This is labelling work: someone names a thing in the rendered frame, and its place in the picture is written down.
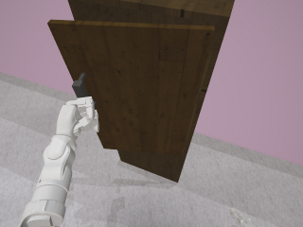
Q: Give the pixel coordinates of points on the cupboard door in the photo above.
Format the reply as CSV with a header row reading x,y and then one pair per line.
x,y
145,78

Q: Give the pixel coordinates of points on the robot right hand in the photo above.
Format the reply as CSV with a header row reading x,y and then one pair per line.
x,y
241,217

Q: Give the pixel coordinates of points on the handle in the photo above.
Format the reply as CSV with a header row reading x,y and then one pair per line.
x,y
79,88

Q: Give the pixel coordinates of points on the robot left hand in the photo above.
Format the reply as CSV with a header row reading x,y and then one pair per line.
x,y
73,123

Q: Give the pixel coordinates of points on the left robot forearm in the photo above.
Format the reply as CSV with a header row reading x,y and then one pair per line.
x,y
47,205

